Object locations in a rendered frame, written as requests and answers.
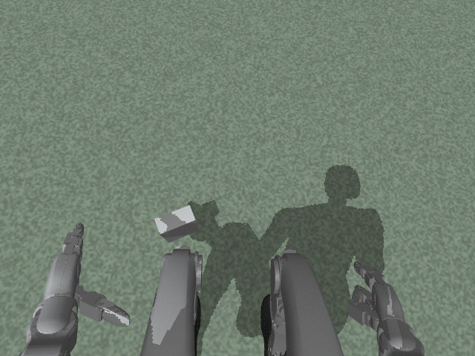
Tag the right robot arm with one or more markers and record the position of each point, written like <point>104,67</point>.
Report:
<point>396,338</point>

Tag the right robot hand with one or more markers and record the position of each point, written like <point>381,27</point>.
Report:
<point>371,308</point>

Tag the carton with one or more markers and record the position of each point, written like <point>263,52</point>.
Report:
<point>177,224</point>

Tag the left robot arm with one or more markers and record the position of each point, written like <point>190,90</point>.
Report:
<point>53,329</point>

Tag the left robot hand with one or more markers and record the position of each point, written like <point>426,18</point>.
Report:
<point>63,280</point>

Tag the right robot foot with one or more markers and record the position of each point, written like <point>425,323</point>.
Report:
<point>266,325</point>

